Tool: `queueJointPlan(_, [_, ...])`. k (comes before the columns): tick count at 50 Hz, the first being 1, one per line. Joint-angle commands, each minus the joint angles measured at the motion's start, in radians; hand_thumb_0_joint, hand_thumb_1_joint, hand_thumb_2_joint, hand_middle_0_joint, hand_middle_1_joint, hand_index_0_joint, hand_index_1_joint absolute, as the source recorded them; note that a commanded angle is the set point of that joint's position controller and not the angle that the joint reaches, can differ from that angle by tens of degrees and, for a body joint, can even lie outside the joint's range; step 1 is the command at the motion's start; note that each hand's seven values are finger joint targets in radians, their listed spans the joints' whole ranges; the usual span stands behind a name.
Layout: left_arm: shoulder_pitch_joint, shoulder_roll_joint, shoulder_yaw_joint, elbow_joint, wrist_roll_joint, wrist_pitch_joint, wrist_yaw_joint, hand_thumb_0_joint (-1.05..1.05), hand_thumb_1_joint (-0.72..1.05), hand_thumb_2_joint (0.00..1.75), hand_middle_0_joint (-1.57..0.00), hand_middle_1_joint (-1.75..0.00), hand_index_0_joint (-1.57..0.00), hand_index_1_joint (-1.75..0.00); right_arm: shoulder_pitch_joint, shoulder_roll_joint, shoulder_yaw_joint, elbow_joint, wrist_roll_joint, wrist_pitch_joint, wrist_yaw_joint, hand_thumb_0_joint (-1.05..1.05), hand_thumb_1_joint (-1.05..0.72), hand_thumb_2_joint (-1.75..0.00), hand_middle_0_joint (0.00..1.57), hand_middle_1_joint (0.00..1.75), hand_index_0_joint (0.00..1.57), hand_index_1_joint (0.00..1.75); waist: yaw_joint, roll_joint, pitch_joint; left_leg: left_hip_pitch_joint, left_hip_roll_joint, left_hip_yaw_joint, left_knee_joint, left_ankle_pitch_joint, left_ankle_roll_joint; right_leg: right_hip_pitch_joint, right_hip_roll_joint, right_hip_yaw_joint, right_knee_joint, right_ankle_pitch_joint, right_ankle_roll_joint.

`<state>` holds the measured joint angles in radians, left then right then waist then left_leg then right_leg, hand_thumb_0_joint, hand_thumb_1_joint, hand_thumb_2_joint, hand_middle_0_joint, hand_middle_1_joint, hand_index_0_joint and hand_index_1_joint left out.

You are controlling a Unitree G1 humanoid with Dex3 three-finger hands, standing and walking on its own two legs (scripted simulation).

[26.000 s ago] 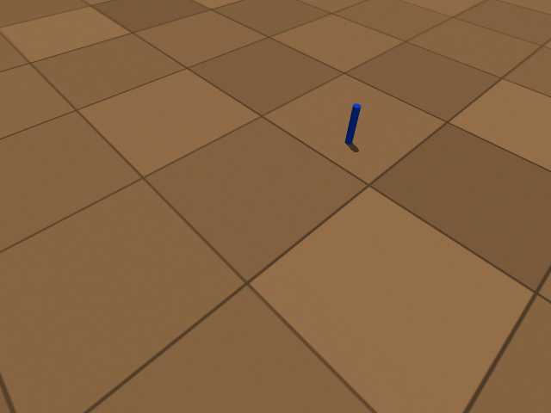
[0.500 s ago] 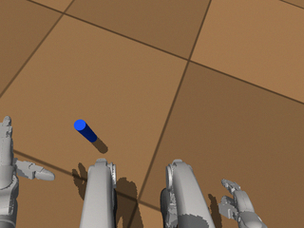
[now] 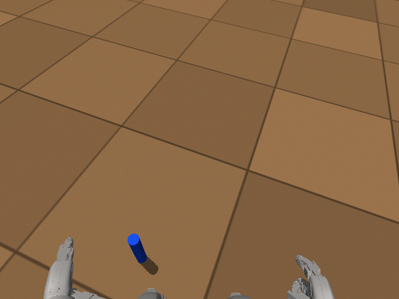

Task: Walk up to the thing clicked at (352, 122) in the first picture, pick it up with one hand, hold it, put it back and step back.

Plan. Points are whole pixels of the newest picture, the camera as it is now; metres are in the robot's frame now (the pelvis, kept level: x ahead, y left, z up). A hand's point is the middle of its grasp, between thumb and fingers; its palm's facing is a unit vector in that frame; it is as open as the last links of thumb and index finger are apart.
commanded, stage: home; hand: left
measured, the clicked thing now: (138, 249) +0.40 +0.21 -0.58
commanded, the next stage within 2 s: stand in 1.86 s
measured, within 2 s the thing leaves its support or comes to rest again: neither
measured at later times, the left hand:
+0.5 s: hand (97, 295) +0.17 +0.18 -0.03, palm faces +0.12 -0.95 -0.28, open 17.7 cm
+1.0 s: hand out of the picture +0.16 +0.17 -0.03, palm faces +0.11 -0.95 -0.28, open 17.7 cm
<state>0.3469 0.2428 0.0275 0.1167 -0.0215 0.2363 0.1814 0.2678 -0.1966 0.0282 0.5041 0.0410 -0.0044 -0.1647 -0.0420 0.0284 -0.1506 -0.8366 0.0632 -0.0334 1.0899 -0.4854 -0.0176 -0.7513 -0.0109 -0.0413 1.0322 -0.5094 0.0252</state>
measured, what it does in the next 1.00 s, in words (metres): stands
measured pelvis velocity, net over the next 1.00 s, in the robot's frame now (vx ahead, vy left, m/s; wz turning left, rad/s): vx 0.00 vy -0.01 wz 0.01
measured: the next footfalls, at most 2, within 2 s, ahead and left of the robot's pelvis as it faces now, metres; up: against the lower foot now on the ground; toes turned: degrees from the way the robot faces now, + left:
none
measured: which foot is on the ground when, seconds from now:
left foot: down 0.00-1.00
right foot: down 0.00-1.00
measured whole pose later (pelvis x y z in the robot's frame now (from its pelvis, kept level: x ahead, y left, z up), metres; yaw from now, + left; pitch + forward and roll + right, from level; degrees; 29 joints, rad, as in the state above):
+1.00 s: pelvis +0.00 -0.01 +0.02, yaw +1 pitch +7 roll -2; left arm 0.47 0.20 -0.01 0.00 -0.01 0.26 0.13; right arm 0.28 -0.20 0.03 0.51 0.02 -0.11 -0.19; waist -0.02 0.03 -0.10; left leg -0.65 0.06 -0.03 0.95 -0.43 -0.03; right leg -0.58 -0.01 -0.04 0.92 -0.47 0.01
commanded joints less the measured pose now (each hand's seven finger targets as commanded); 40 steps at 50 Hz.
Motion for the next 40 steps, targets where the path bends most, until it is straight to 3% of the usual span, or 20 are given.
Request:
queueJointPlan(1, [0.018, 0.109, 0.039, -0.319, 0.005, -0.021, 0.016, 0.0, -0.61, 0.01, -0.04, -0.04, -0.04, -0.04, -0.047, -0.127, -0.054, -0.172, -0.008, -0.069, -0.028, 0.0, -0.9, -0.9, 0.2, 0.3, 0.2, 0.3, 0.016, 0.044, -0.132, 0.258, -0.032, 0.01, -0.235, 0.21, 0.018, 0.132, 0.036, -0.037, -0.195, 0.219, -0.035])
queueJointPlan(3, [0.092, 0.078, 0.01, -0.292, 0.009, -0.011, 0.008, 0.0, -0.61, 0.02, -0.05, -0.04, -0.05, -0.04, -0.049, -0.12, -0.05, -0.181, -0.012, -0.078, -0.034, 0.0, -0.9, -0.9, 0.2, 0.3, 0.2, 0.3, 0.009, 0.011, -0.083, 0.257, -0.035, 0.02, -0.24, 0.216, 0.021, 0.137, 0.037, -0.036, -0.223, 0.223, -0.029])
queueJointPlan(4, [0.071, 0.103, 0.03, -0.361, 0.006, -0.016, 0.008, 0.0, -0.61, 0.02, -0.04, -0.04, -0.05, -0.04, -0.045, -0.12, -0.052, -0.177, -0.012, -0.085, -0.035, 0.0, -0.9, -0.9, 0.2, 0.3, 0.2, 0.3, 0.017, 0.015, -0.094, 0.267, -0.036, 0.021, -0.246, 0.23, 0.02, 0.155, 0.037, -0.036, -0.227, 0.235, -0.029])
queueJointPlan(7, [0.162, 0.037, -0.009, -0.289, 0.009, -0.007, -0.009, 0.0, -0.6, 0.02, -0.05, -0.04, -0.05, -0.04, -0.051, -0.122, -0.055, -0.19, -0.018, -0.101, -0.034, 0.0, -0.9, -0.9, 0.2, 0.3, 0.2, 0.3, 0.008, -0.014, -0.042, 0.266, -0.037, 0.025, -0.262, 0.204, 0.02, 0.151, 0.038, -0.034, -0.25, 0.21, -0.027])
queueJointPlan(9, [0.076, 0.104, 0.038, -0.409, 0.008, -0.021, -0.008, 0.0, -0.59, 0.03, -0.05, -0.05, -0.05, -0.04, -0.047, -0.123, -0.055, -0.19, -0.018, -0.107, -0.033, 0.0, -0.9, -0.9, 0.2, 0.3, 0.2, 0.3, 0.018, 0.023, -0.052, 0.278, -0.039, 0.026, -0.274, 0.195, 0.016, 0.162, 0.036, -0.033, -0.253, 0.2, -0.027])
queueJointPlan(11, [0.127, 0.062, 0.012, -0.307, 0.016, -0.017, -0.018, 0.0, -0.6, 0.02, -0.05, -0.04, -0.05, -0.04, -0.047, -0.122, -0.053, -0.186, -0.025, -0.115, -0.031, 0.0, -0.9, -0.9, 0.2, 0.3, 0.2, 0.3, 0.002, -0.013, -0.037, 0.279, -0.037, 0.022, -0.271, 0.201, 0.019, 0.153, 0.038, -0.031, -0.255, 0.202, -0.026])
queueJointPlan(12, [0.107, 0.07, 0.022, -0.329, 0.013, -0.02, -0.02, 0.0, -0.6, 0.02, -0.05, -0.04, -0.05, -0.04, -0.045, -0.123, -0.053, -0.182, -0.024, -0.121, -0.029, 0.0, -0.9, -0.9, 0.2, 0.3, 0.2, 0.3, 0.01, 0.0, -0.023, 0.274, -0.04, 0.027, -0.273, 0.193, 0.018, 0.151, 0.035, -0.027, -0.257, 0.198, -0.027])
queueJointPlan(13, [0.121, 0.04, -0.005, -0.298, 0.016, -0.02, -0.026, 0.0, -0.59, 0.03, -0.05, -0.05, -0.05, -0.04, -0.044, -0.121, -0.052, -0.185, -0.029, -0.124, -0.029, 0.0, -0.9, -0.9, 0.2, 0.3, 0.2, 0.3, -0.001, -0.001, -0.042, 0.291, -0.036, 0.02, -0.273, 0.21, 0.016, 0.157, 0.037, -0.028, -0.249, 0.207, -0.029])
queueJointPlan(15, [0.072, 0.083, 0.022, -0.385, 0.018, -0.03, -0.022, 0.0, -0.6, 0.03, -0.05, -0.04, -0.05, -0.04, -0.042, -0.128, -0.057, -0.182, -0.029, -0.131, -0.03, 0.0, -0.9, -0.9, 0.2, 0.3, 0.2, 0.3, 0.011, 0.029, -0.092, 0.32, -0.04, 0.023, -0.275, 0.24, 0.013, 0.184, 0.034, -0.026, -0.245, 0.234, -0.03])
queueJointPlan(21, [0.146, 0.047, 0.006, -0.28, 0.016, -0.017, -0.031, 0.0, -0.59, 0.03, -0.05, -0.05, -0.05, -0.04, -0.056, -0.12, -0.047, -0.179, -0.03, -0.147, -0.026, 0.0, -0.9, -0.9, 0.2, 0.3, 0.2, 0.3, 0.014, -0.014, -0.042, 0.291, -0.048, 0.033, -0.272, 0.201, 0.02, 0.182, 0.032, -0.02, -0.277, 0.21, -0.023])
queueJointPlan(22, [0.072, 0.09, 0.027, -0.388, 0.014, -0.029, -0.027, 0.0, -0.59, 0.03, -0.05, -0.04, -0.05, -0.04, -0.059, -0.122, -0.051, -0.179, -0.028, -0.147, -0.027, 0.0, -0.9, -0.9, 0.2, 0.3, 0.2, 0.3, 0.026, 0.027, -0.054, 0.295, -0.052, 0.037, -0.275, 0.196, 0.017, 0.189, 0.027, -0.019, -0.28, 0.207, -0.024])
queueJointPlan(23, [0.071, 0.083, 0.023, -0.375, 0.016, -0.029, -0.028, 0.0, -0.58, 0.04, -0.05, -0.05, -0.05, -0.05, -0.052, -0.129, -0.055, -0.178, -0.03, -0.147, -0.028, 0.0, -0.9, -0.9, 0.2, 0.3, 0.2, 0.3, 0.016, 0.027, -0.075, 0.315, -0.051, 0.037, -0.271, 0.216, 0.017, 0.198, 0.028, -0.017, -0.278, 0.226, -0.023])
queueJointPlan(25, [0.164, 0.036, 0.0, -0.243, 0.016, -0.015, -0.033, 0.0, -0.61, 0.02, -0.04, -0.04, -0.04, -0.04, -0.059, -0.12, -0.046, -0.171, -0.029, -0.15, -0.022, 0.0, -0.9, -0.9, 0.2, 0.3, 0.2, 0.3, 0.015, -0.017, -0.015, 0.278, -0.05, 0.031, -0.278, 0.181, 0.019, 0.176, 0.032, -0.022, -0.282, 0.191, -0.023])
queueJointPlan(26, [0.12, 0.063, 0.018, -0.329, 0.013, -0.024, -0.032, 0.0, -0.59, 0.03, -0.05, -0.05, -0.05, -0.05, -0.059, -0.12, -0.047, -0.177, -0.028, -0.151, -0.022, 0.0, -0.9, -0.9, 0.2, 0.3, 0.2, 0.3, 0.023, 0.009, -0.045, 0.288, -0.048, 0.032, -0.279, 0.191, 0.018, 0.186, 0.031, -0.02, -0.278, 0.197, -0.026])
queueJointPlan(30, [0.079, 0.084, 0.024, -0.364, 0.013, -0.028, -0.032, 0.0, -0.6, 0.03, -0.05, -0.04, -0.05, -0.04, -0.054, -0.13, -0.054, -0.173, -0.028, -0.152, -0.026, 0.0, -0.9, -0.9, 0.2, 0.3, 0.2, 0.3, 0.017, 0.022, -0.061, 0.31, -0.048, 0.036, -0.278, 0.215, 0.018, 0.185, 0.029, -0.017, -0.277, 0.224, -0.025])
queueJointPlan(32, [0.115, 0.059, 0.012, -0.295, 0.014, -0.025, -0.034, 0.0, -0.6, 0.02, -0.05, -0.04, -0.05, -0.04, -0.053, -0.121, -0.047, -0.167, -0.029, -0.155, -0.026, 0.0, -0.9, -0.9, 0.2, 0.3, 0.2, 0.3, 0.014, -0.002, -0.043, 0.3, -0.047, 0.035, -0.275, 0.206, 0.02, 0.184, 0.029, -0.016, -0.279, 0.216, -0.023])
queueJointPlan(33, [0.08, 0.08, 0.024, -0.345, 0.013, -0.029, -0.033, 0.0, -0.6, 0.03, -0.05, -0.04, -0.05, -0.04, -0.058, -0.124, -0.049, -0.168, -0.028, -0.157, -0.025, 0.0, -0.9, -0.9, 0.2, 0.3, 0.2, 0.3, 0.02, 0.015, -0.049, 0.301, -0.048, 0.037, -0.279, 0.198, 0.019, 0.183, 0.029, -0.016, -0.282, 0.207, -0.025])
queueJointPlan(34, [0.121, 0.049, 0.009, -0.275, 0.015, -0.026, -0.035, 0.0, -0.6, 0.03, -0.05, -0.04, -0.05, -0.04, -0.059, -0.12, -0.046, -0.171, -0.03, -0.158, -0.025, 0.0, -0.9, -0.9, 0.2, 0.3, 0.2, 0.3, 0.017, -0.007, -0.034, 0.294, -0.045, 0.029, -0.284, 0.179, 0.02, 0.18, 0.032, -0.021, -0.279, 0.187, -0.025])
queueJointPlan(37, [0.093, 0.083, 0.03, -0.335, 0.017, -0.032, -0.031, 0.0, -0.59, 0.03, -0.05, -0.05, -0.05, -0.05, -0.051, -0.124, -0.052, -0.165, -0.03, -0.159, -0.03, 0.0, -0.9, -0.9, 0.2, 0.3, 0.2, 0.3, 0.02, -0.001, -0.065, 0.309, -0.049, 0.04, -0.27, 0.219, 0.021, 0.197, 0.028, -0.013, -0.285, 0.233, -0.021])
queueJointPlan(40, [0.108, 0.055, 0.013, -0.292, 0.016, -0.028, -0.036, 0.0, -0.59, 0.03, -0.05, -0.05, -0.05, -0.05, -0.056, -0.119, -0.049, -0.167, -0.032, -0.162, -0.03, 0.0, -0.9, -0.9, 0.2, 0.3, 0.2, 0.3, 0.016, -0.014, -0.049, 0.295, -0.05, 0.043, -0.27, 0.192, 0.023, 0.187, 0.028, -0.011, -0.288, 0.211, -0.019])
